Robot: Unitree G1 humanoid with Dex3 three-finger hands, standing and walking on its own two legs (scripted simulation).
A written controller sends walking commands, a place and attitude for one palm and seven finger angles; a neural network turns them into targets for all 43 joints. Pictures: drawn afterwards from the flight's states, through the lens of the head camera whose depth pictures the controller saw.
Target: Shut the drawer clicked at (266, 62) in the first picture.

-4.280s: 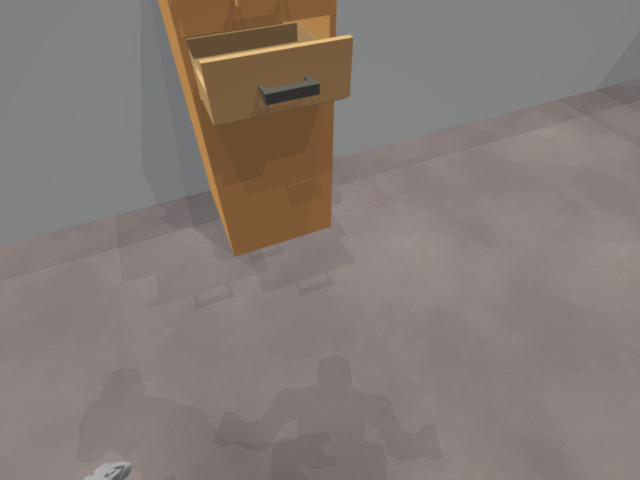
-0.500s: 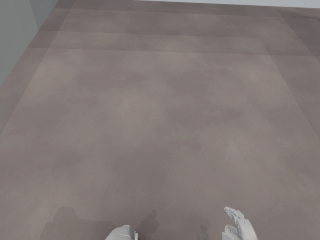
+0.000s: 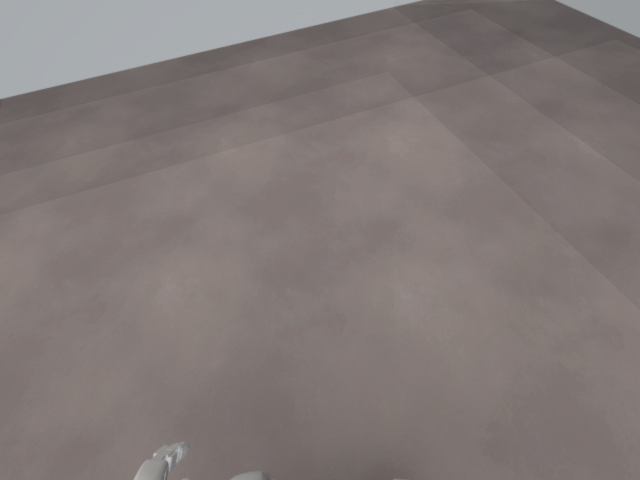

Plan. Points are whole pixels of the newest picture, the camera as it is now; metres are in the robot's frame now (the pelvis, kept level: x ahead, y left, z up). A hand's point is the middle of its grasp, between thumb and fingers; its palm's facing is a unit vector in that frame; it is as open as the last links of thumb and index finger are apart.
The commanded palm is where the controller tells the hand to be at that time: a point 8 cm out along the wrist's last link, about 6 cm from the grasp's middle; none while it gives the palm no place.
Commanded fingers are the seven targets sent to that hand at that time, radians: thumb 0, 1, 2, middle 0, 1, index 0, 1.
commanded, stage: turn to face it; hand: left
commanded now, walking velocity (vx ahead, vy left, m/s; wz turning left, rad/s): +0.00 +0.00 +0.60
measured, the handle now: out of the picture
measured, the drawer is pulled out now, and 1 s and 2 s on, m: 0.16 0.16 0.16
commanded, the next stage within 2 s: none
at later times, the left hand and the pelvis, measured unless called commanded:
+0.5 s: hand out of the picture -0.01 +0.25 -0.17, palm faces +0.33 -0.92 -0.22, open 7.4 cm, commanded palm none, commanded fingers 0.00 0.90 0.90 -0.20 -0.30 -0.20 -0.30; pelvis -0.01 +0.04 +0.01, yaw +16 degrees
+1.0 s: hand out of the picture -0.04 +0.17 -0.13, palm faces +0.56 -0.78 -0.28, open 7.4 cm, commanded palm none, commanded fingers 0.00 0.90 0.90 -0.20 -0.30 -0.20 -0.30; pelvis -0.01 -0.04 +0.02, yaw +35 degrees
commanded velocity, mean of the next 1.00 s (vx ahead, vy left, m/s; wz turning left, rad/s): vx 0.00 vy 0.00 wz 0.60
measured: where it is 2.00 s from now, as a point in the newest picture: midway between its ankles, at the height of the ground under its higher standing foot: outside the picture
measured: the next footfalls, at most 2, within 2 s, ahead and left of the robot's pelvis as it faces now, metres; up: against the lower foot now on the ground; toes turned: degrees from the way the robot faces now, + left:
left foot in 0.34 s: +0.02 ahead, +0.14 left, +0.00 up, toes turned +22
right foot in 0.82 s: +0.07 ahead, -0.11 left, +0.00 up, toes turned +25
